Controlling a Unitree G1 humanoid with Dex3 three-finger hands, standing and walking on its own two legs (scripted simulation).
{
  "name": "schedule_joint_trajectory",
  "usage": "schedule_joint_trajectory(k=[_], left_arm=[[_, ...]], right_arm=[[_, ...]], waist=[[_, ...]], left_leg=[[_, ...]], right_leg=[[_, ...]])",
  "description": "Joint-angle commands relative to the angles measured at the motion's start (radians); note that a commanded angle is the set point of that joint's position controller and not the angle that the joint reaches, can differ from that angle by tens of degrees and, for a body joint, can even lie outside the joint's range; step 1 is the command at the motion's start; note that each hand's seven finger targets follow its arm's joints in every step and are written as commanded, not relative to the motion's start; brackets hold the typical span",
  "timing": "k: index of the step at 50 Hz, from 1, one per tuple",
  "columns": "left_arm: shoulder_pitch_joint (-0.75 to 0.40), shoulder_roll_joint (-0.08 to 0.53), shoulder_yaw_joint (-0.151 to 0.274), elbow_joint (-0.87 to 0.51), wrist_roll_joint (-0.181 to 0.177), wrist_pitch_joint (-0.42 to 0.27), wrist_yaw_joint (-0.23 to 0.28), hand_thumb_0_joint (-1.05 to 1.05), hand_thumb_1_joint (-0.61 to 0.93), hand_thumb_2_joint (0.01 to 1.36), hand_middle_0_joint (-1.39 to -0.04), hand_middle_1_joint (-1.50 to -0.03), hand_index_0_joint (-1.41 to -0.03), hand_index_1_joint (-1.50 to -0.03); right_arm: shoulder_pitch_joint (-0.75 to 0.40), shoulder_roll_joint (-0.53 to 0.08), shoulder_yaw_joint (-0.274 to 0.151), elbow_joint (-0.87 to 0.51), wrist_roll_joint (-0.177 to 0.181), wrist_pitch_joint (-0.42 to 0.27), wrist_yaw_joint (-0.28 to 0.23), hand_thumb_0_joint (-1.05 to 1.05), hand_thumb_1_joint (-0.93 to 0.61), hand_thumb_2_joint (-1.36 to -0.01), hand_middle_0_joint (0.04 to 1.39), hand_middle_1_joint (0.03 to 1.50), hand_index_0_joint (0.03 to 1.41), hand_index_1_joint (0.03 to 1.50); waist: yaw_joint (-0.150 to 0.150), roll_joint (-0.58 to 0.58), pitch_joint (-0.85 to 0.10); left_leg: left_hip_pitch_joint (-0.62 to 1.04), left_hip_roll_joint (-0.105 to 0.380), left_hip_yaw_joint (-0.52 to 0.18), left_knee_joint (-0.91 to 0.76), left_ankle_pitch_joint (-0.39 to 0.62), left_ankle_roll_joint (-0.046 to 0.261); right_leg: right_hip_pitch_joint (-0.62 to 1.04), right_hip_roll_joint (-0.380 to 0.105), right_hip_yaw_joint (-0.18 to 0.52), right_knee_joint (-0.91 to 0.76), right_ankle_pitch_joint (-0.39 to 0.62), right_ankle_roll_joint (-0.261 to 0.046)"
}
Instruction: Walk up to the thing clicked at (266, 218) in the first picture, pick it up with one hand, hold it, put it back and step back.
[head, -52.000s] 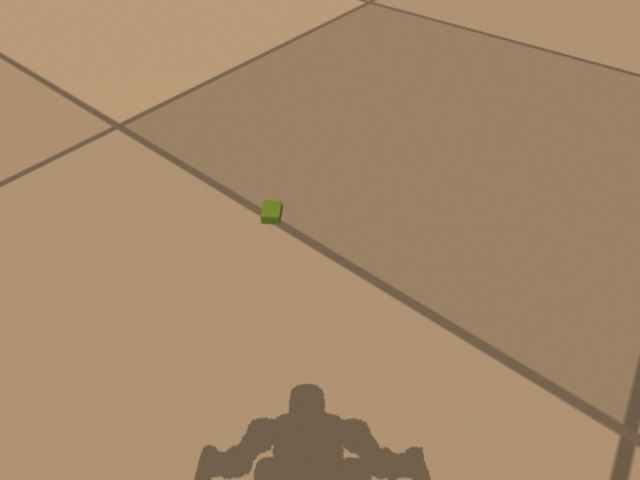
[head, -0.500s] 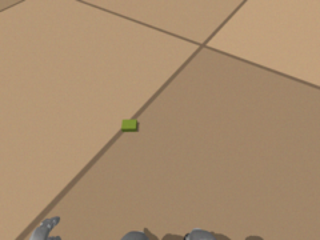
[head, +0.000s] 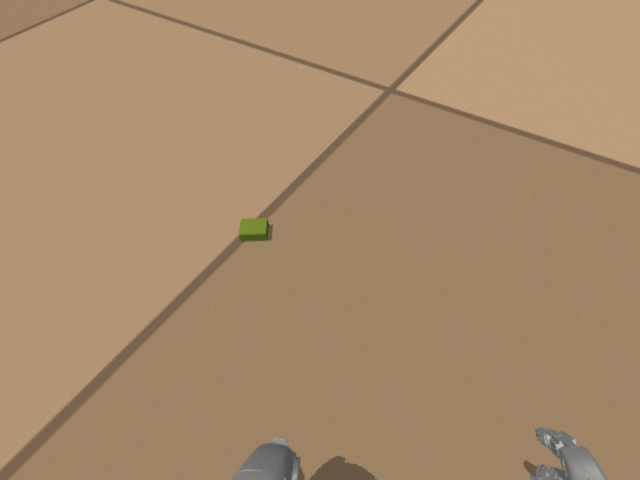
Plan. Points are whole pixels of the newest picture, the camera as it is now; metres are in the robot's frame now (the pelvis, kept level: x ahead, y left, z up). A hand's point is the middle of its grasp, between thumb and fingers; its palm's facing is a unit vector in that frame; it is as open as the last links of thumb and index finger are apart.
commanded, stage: step back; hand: left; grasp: from above
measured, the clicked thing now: (254, 229) +1.05 +0.35 -0.73
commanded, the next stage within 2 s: stand in 1.08 s
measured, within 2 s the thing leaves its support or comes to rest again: neither
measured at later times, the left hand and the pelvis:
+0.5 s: hand out of the picture +0.00 +0.28 -0.13, palm faces +0.06 -0.92 -0.38, open 7.4 cm; pelvis -0.04 +0.00 +0.01, yaw +4 degrees
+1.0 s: hand out of the picture +0.06 +0.29 -0.14, palm faces +0.10 -0.91 -0.40, open 7.4 cm; pelvis +0.01 +0.01 +0.00, yaw +5 degrees
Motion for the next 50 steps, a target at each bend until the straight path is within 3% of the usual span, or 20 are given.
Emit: schedule_joint_trajectory(k=[1, 4, 8, 13, 14, 16, 18, 21, 27, 28, 29, 30, 31, 32, 35, 43, 45, 47, 48, 50], left_arm=[[-0.133, 0.297, 0.082, -0.126, 0.004, -0.051, 0.027, 0.0, 0.9, 0.9, -0.2, -0.3, -0.2, -0.3], [-0.032, 0.261, 0.083, -0.083, -0.001, -0.06, 0.023, 0.0, 0.9, 0.9, -0.2, -0.3, -0.2, -0.3], [0.03, 0.287, 0.1, -0.082, 0.011, -0.062, 0.016, 0.0, 0.9, 0.9, -0.2, -0.3, -0.2, -0.3], [-0.027, 0.293, 0.083, -0.096, -0.003, -0.045, 0.0, 0.0, 0.9, 0.9, -0.2, -0.3, -0.2, -0.3], [-0.027, 0.254, 0.066, -0.099, -0.004, -0.044, -0.001, 0.0, 0.9, 0.9, -0.2, -0.3, -0.2, -0.3], [-0.065, 0.174, 0.042, -0.11, -0.024, -0.047, -0.005, 0.0, 0.9, 0.9, -0.2, -0.3, -0.2, -0.3], [-0.092, 0.289, 0.076, -0.094, -0.013, -0.053, -0.007, 0.0, 0.9, 0.9, -0.2, -0.3, -0.2, -0.3], [-0.038, 0.242, 0.065, -0.058, -0.02, -0.067, -0.021, 0.0, 0.9, 0.9, -0.2, -0.3, -0.2, -0.3], [0.072, 0.206, 0.068, 0.005, -0.012, -0.087, -0.009, 0.0, 0.9, 0.9, -0.2, -0.3, -0.2, -0.3], [0.121, 0.22, 0.074, 0.029, -0.008, -0.094, 0.003, 0.0, 0.9, 0.9, -0.2, -0.3, -0.2, -0.3], [0.138, 0.281, 0.094, 0.031, 0.005, -0.102, 0.012, 0.0, 0.9, 0.9, -0.2, -0.3, -0.2, -0.3], [0.117, 0.37, 0.11, 0.01, 0.005, -0.103, 0.015, 0.0, 0.9, 0.9, -0.2, -0.3, -0.2, -0.3], [0.042, 0.391, 0.113, -0.02, 0.003, -0.1, 0.012, 0.0, 0.9, 0.9, -0.2, -0.3, -0.2, -0.3], [0.002, 0.371, 0.109, -0.037, 0.001, -0.1, 0.012, 0.0, 0.9, 0.9, -0.2, -0.3, -0.2, -0.3], [-0.021, 0.277, 0.078, -0.032, -0.016, -0.113, 0.014, 0.0, 0.9, 0.9, -0.2, -0.3, -0.2, -0.3], [-0.028, 0.271, 0.059, -0.035, -0.031, -0.083, 0.021, 0.0, 0.9, 0.9, -0.2, -0.3, -0.2, -0.3], [-0.054, 0.264, 0.05, -0.047, -0.036, -0.07, 0.021, 0.0, 0.9, 0.9, -0.2, -0.3, -0.2, -0.3], [-0.043, 0.212, 0.034, -0.058, -0.045, -0.061, 0.021, 0.0, 0.9, 0.9, -0.2, -0.3, -0.2, -0.3], [-0.02, 0.203, 0.026, -0.038, -0.055, -0.05, 0.023, 0.0, 0.9, 0.9, -0.2, -0.3, -0.2, -0.3], [-0.013, 0.22, 0.028, 0.013, -0.043, -0.047, 0.026, 0.0, 0.9, 0.9, -0.2, -0.3, -0.2, -0.3]], right_arm=[[0.013, -0.2, -0.054, -0.032, 0.009, -0.032, -0.01, 0.0, -0.9, -0.9, 0.2, 0.3, 0.2, 0.3], [0.054, -0.135, -0.025, -0.004, 0.001, -0.045, -0.01, 0.0, -0.9, -0.9, 0.2, 0.3, 0.2, 0.3], [0.031, -0.151, -0.03, -0.002, -0.013, -0.064, -0.001, 0.0, -0.9, -0.9, 0.2, 0.3, 0.2, 0.3], [0.13, -0.142, -0.046, 0.062, -0.019, -0.097, 0.015, 0.0, -0.9, -0.9, 0.2, 0.3, 0.2, 0.3], [0.168, -0.151, -0.057, 0.082, -0.022, -0.103, 0.012, 0.0, -0.9, -0.9, 0.2, 0.3, 0.2, 0.3], [0.189, -0.271, -0.085, 0.081, -0.032, -0.108, 0.009, 0.0, -0.9, -0.9, 0.2, 0.3, 0.2, 0.3], [0.121, -0.305, -0.091, 0.059, -0.022, -0.107, 0.014, 0.0, -0.9, -0.9, 0.2, 0.3, 0.2, 0.3], [0.099, -0.208, -0.059, 0.048, -0.028, -0.115, 0.016, 0.0, -0.9, -0.9, 0.2, 0.3, 0.2, 0.3], [0.05, -0.2, -0.056, 0.031, -0.013, -0.087, 0.027, 0.0, -0.9, -0.9, 0.2, 0.3, 0.2, 0.3], [0.06, -0.144, -0.04, 0.028, -0.006, -0.082, 0.024, 0.0, -0.9, -0.9, 0.2, 0.3, 0.2, 0.3], [0.077, -0.083, -0.017, 0.011, 0.0, -0.082, 0.021, 0.0, -0.9, -0.9, 0.2, 0.3, 0.2, 0.3], [0.071, -0.085, -0.018, 0.0, -0.004, -0.079, 0.011, 0.0, -0.9, -0.9, 0.2, 0.3, 0.2, 0.3], [0.089, -0.169, -0.045, 0.026, -0.012, -0.074, 0.001, 0.0, -0.9, -0.9, 0.2, 0.3, 0.2, 0.3], [0.106, -0.199, -0.054, 0.036, -0.009, -0.081, 0.0, 0.0, -0.9, -0.9, 0.2, 0.3, 0.2, 0.3], [0.152, -0.151, -0.042, 0.08, -0.001, -0.088, 0.011, 0.0, -0.9, -0.9, 0.2, 0.3, 0.2, 0.3], [0.11, -0.111, -0.029, 0.087, -0.006, -0.088, 0.002, 0.0, -0.9, -0.9, 0.2, 0.3, 0.2, 0.3], [0.134, -0.127, -0.037, 0.109, -0.009, -0.091, -0.003, 0.0, -0.9, -0.9, 0.2, 0.3, 0.2, 0.3], [0.113, -0.204, -0.051, 0.104, -0.016, -0.097, -0.011, 0.0, -0.9, -0.9, 0.2, 0.3, 0.2, 0.3], [0.033, -0.232, -0.047, 0.084, -0.006, -0.096, -0.008, 0.0, -0.9, -0.9, 0.2, 0.3, 0.2, 0.3], [-0.04, -0.223, -0.043, 0.095, -0.003, -0.087, -0.003, 0.0, -0.9, -0.9, 0.2, 0.3, 0.2, 0.3]], waist=[[-0.031, -0.128, -0.044], [0.0, -0.195, -0.103], [0.051, -0.255, -0.125], [-0.012, -0.223, -0.145], [-0.031, -0.17, -0.164], [-0.064, 0.121, -0.151], [-0.053, 0.066, -0.014], [-0.035, 0.064, -0.02], [0.016, 0.112, -0.11], [0.043, 0.025, -0.139], [0.046, -0.157, -0.148], [0.053, -0.245, -0.122], [0.033, -0.161, -0.05], [0.014, -0.141, -0.005], [-0.019, -0.115, -0.067], [-0.011, -0.253, -0.179], [-0.039, -0.212, -0.209], [-0.026, -0.025, -0.261], [0.005, 0.02, -0.258], [0.013, 0.067, -0.212]], left_leg=[[0.024, -0.072, -0.114, 0.268, -0.046, 0.001], [0.01, -0.094, -0.052, 0.206, 0.017, -0.009], [-0.067, -0.036, -0.003, -0.026, -0.073, -0.029], [0.296, -0.051, 0.117, -0.442, 0.059, 0.009], [0.397, -0.038, 0.074, -0.478, 0.134, 0.021], [0.472, 0.253, -0.418, -0.6, -0.272, 0.165], [0.191, 0.352, -0.461, -0.64, -0.4, 0.278], [0.254, 0.204, -0.229, -0.577, -0.153, 0.189], [0.141, 0.133, -0.047, -0.367, -0.017, 0.127], [0.073, 0.101, -0.009, -0.235, 0.03, 0.094], [-0.075, 0.004, 0.057, -0.03, -0.017, 0.05], [-0.18, -0.068, 0.045, 0.118, -0.182, 0.018], [-0.115, -0.011, -0.05, 0.181, -0.192, 0.014], [-0.093, 0.021, -0.065, 0.2, -0.163, 0.018], [-0.012, 0.021, -0.057, 0.128, -0.022, 0.009], [0.183, -0.003, 0.147, -0.234, 0.143, 0.0], [0.288, 0.001, 0.133, -0.348, 0.351, 0.023], [0.357, 0.192, -0.084, -0.366, 0.547, 0.104], [0.265, 0.272, -0.157, -0.406, 0.44, 0.186], [0.146, 0.278, -0.136, -0.414, 0.331, 0.19]], right_leg=[[-0.171, -0.313, 0.316, -0.324, 0.2, -0.163], [-0.027, -0.203, 0.184, -0.273, 0.262, -0.08], [0.173, -0.272, 0.277, -0.321, -0.036, -0.136], [-0.024, -0.266, 0.19, -0.248, -0.022, -0.115], [-0.079, -0.229, 0.144, -0.169, 0.048, -0.078], [-0.375, -0.034, -0.046, 0.108, -0.092, 0.013], [-0.279, -0.099, 0.053, 0.264, -0.158, 0.004], [-0.269, -0.082, 0.014, 0.136, -0.061, 0.008], [0.083, -0.006, -0.097, -0.213, 0.119, 0.014], [0.203, -0.026, -0.039, -0.259, 0.149, 0.013], [0.284, -0.17, 0.223, -0.344, 0.048, -0.031], [0.204, -0.406, 0.56, -0.468, -0.181, -0.136], [0.04, -0.489, 0.642, -0.486, -0.276, -0.219], [-0.015, -0.494, 0.612, -0.467, -0.201, -0.258], [0.016, -0.307, 0.264, -0.371, 0.174, -0.137], [0.056, -0.252, 0.073, -0.127, 0.803, -0.096], [0.013, -0.222, 0.065, -0.055, 0.695, -0.051], [-0.074, -0.124, 0.033, 0.04, 0.389, 0.005], [-0.029, -0.063, -0.009, 0.054, 0.131, 0.017], [0.064, -0.068, -0.007, -0.001, -0.004, 0.007]])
